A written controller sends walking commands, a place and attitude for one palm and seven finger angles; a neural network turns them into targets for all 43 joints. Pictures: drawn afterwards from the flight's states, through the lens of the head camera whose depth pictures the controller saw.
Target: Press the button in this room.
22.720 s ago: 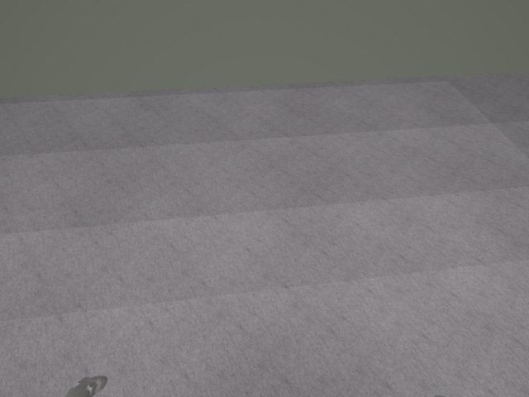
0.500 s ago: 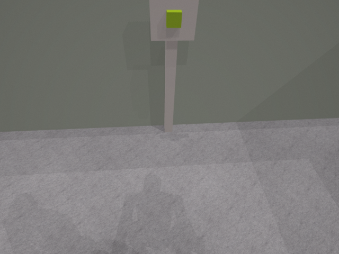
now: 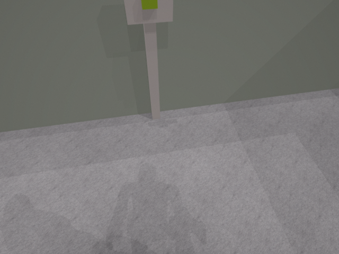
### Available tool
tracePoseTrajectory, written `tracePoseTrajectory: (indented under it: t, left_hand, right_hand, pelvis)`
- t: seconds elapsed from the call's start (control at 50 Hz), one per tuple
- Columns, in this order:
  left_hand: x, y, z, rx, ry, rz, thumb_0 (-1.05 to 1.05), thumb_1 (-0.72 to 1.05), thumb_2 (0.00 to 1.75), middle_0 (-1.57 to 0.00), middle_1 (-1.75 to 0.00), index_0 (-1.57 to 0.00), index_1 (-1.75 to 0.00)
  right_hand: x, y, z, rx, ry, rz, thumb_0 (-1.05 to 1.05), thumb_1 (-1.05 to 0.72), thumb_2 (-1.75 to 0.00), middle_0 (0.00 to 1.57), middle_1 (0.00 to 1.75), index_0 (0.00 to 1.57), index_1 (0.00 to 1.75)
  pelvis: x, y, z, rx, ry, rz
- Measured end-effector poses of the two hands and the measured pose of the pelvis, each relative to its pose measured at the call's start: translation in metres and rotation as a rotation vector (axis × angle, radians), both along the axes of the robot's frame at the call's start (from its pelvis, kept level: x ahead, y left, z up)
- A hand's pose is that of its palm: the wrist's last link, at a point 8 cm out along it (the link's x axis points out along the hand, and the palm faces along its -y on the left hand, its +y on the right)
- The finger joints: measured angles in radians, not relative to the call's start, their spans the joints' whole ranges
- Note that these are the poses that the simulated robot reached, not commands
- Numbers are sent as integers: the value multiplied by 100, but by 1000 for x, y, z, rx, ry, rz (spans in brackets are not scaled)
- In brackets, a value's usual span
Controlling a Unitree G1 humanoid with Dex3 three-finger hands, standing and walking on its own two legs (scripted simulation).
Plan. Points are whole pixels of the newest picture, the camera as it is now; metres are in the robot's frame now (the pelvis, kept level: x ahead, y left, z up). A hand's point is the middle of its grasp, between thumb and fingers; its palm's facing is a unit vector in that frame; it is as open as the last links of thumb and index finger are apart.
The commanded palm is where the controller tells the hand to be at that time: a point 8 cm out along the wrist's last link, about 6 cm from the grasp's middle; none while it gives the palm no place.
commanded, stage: walk to a spot facing it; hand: left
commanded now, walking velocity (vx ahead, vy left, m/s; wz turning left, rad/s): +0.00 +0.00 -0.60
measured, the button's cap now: out of the picture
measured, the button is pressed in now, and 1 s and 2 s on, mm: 0 0 0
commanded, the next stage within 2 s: none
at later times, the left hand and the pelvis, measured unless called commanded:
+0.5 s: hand out of the picture +0.05 +0.14 -0.14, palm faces -0.16 -0.96 -0.24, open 7.3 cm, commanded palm none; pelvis +0.04 -0.05 +0.01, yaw -16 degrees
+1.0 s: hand (133, 165) +0.40 +0.16 -0.16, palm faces -0.43 -0.87 -0.23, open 7.3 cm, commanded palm none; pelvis +0.24 -0.01 +0.01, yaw -32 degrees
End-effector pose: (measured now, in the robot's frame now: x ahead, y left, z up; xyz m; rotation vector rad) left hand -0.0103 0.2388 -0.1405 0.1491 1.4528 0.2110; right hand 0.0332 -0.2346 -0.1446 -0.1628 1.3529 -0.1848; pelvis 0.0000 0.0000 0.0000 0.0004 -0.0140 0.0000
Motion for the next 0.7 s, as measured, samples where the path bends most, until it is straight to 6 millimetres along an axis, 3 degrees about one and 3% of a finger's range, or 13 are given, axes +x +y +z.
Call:
tracePoseTrajectory:
  t: [0.14, 0.24, 0.28, 0.42, 0.52, 0.62, 0.7]
  left_hand:
    - [39, 4, -1, 40, -64, -95, 0, 91, 89, -20, -30, -20, -30]
    - [69, -11, 5, 81, -156, -160, 0, 91, 89, -20, -30, -20, -30]
    - [71, -19, 10, 87, -173, -164, 0, 91, 89, -20, -30, -20, -30]
    - [63, -45, 28, 34, -73, -210, 0, 91, 89, -20, -30, -20, -30]
    - [68, -51, 30, 8, -10, -228, 0, 91, 89, -20, -30, -21, -30]
    - [86, -44, 25, -3, 41, -233, 0, 91, 89, -20, -30, -21, -30]
    - [113, -30, 16, -11, 90, -247, 0, 91, 89, -20, -30, -21, -30]
  right_hand:
    - [-15, -18, -12, 3, -37, -73, 0, -91, -90, 20, 30, 20, 30]
    - [-19, -41, -30, 31, -54, -108, 0, -90, -90, 20, 30, 20, 30]
    - [-12, -49, -27, 37, -53, -105, 0, -91, -90, 20, 30, 20, 30]
    - [36, -72, 11, 20, -188, -132, 0, -91, -90, 20, 30, 20, 30]
    - [70, -82, 22, -14, -243, -159, 0, -91, -90, 20, 30, 20, 30]
    - [110, -77, 25, -30, -259, -167, 0, -91, -90, 20, 30, 19, 30]
    - [155, -64, 27, -35, -290, -167, 0, -91, -90, 20, 30, 19, 30]
  pelvis:
    - [-12, -10, -10, 27, 10, -88]
    - [-12, -30, -21, 29, 17, -134]
    - [-10, -36, -18, 25, 15, -143]
    - [15, -46, 9, 42, 36, -236]
    - [44, -45, 12, 34, 42, -283]
    - [80, -37, 9, 17, 44, -319]
    - [116, -27, 4, 4, 45, -357]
